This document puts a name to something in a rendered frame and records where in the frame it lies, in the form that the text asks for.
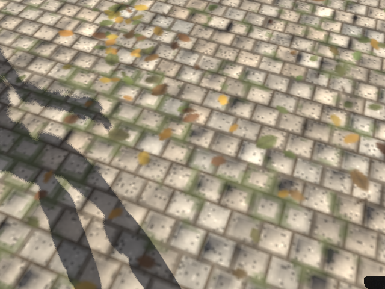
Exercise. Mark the robot right hand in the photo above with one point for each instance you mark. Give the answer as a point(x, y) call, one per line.
point(374, 282)

